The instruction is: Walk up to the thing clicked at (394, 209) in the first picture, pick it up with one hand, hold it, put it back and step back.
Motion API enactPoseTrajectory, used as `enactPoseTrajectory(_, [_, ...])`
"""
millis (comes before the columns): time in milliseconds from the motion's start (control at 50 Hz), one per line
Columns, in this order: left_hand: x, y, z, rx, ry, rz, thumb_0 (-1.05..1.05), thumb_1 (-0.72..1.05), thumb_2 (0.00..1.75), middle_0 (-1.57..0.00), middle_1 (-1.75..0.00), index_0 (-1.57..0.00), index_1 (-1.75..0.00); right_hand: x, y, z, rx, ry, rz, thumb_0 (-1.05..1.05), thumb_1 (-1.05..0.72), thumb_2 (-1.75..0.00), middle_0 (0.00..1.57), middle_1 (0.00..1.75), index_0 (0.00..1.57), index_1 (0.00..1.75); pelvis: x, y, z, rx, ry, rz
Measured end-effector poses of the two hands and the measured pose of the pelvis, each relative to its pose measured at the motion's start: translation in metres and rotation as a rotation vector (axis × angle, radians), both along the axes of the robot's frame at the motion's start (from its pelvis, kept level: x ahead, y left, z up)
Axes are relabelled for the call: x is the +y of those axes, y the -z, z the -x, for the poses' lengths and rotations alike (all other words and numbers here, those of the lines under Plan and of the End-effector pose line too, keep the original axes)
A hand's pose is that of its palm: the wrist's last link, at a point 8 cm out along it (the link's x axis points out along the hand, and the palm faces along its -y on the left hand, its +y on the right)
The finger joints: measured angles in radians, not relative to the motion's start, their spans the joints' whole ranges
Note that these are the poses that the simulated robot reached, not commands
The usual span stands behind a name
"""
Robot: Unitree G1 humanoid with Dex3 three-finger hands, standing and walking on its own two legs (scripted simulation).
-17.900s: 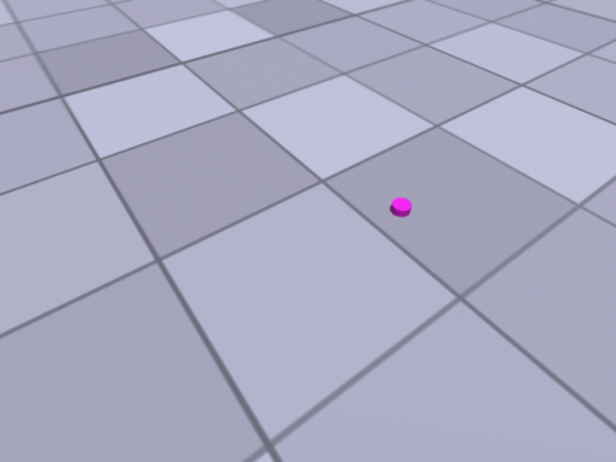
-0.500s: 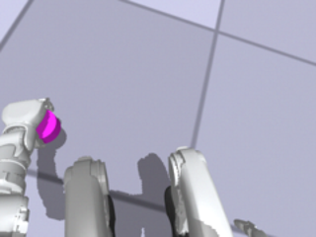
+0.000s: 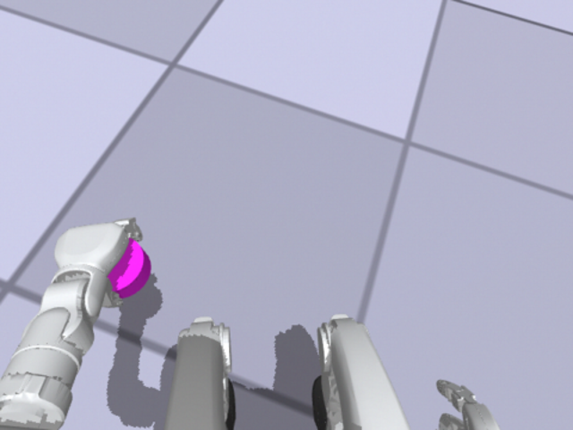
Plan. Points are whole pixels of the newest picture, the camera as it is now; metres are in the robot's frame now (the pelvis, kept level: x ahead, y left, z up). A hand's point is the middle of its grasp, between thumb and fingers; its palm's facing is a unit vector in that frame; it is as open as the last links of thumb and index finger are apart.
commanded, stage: lift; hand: left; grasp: from above
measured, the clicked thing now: (117, 267) +0.39 +0.26 -0.12
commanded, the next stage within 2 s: hold in 0.84 s
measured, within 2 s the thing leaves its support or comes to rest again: neither
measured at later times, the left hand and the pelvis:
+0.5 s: hand (50, 244) +0.34 +0.25 +0.08, palm faces -0.47 -0.10 -0.88, open 11.3 cm; pelvis +0.04 +0.00 +0.17, yaw +2 degrees
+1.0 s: hand (32, 184) +0.37 +0.24 +0.16, palm faces -0.45 -0.10 -0.88, open 11.3 cm; pelvis +0.07 +0.00 +0.23, yaw +2 degrees
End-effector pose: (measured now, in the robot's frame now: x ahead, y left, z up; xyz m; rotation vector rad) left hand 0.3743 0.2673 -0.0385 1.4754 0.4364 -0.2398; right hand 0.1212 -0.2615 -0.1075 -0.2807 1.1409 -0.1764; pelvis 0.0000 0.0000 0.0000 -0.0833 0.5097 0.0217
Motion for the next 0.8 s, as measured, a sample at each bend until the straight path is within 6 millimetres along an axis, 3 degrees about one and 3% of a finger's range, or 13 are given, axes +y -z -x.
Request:
enactPoseTrajectory(180, [-0.003, -0.087, 0.013, -0.014, -0.022, 0.002, -0.02, -0.13, 0.59, -0.58, -0.71, -0.54, -0.67, 0.008, -0.073, -0.009, -0.051, 0.032, -0.005, 0.0, -0.92, -0.9, 0.21, 0.3, 0.2, 0.3, 0.004, -0.072, -0.01, -0.091, -0.014, -0.016])
enactPoseTrajectory(300, [-0.002, -0.133, 0.02, 0.025, -0.039, -0.004, -0.02, -0.13, 0.6, -0.58, -0.71, -0.54, -0.67, 0.011, -0.119, -0.011, -0.079, 0.052, -0.011, 0.0, -0.91, -0.9, 0.21, 0.3, 0.2, 0.3, 0.005, -0.117, -0.021, -0.153, -0.016, -0.029])
enactPoseTrajectory(520, [-0.015, -0.181, 0.023, 0.054, -0.004, 0.0, -0.01, -0.12, 0.6, -0.56, -0.72, -0.52, -0.68, 0.008, -0.171, -0.015, -0.095, 0.055, -0.009, 0.0, -0.91, -0.9, 0.21, 0.3, 0.2, 0.3, 0.005, -0.172, -0.039, -0.234, -0.019, -0.045])
enactPoseTrajectory(800, [-0.024, -0.236, 0.0, 0.02, -0.044, -0.005, -0.02, -0.13, 0.61, -0.56, -0.72, -0.53, -0.68, 0.005, -0.212, -0.028, -0.089, 0.063, -0.035, 0.01, -0.91, -0.9, 0.21, 0.3, 0.2, 0.3, 0.001, -0.217, -0.061, -0.31, -0.014, -0.067])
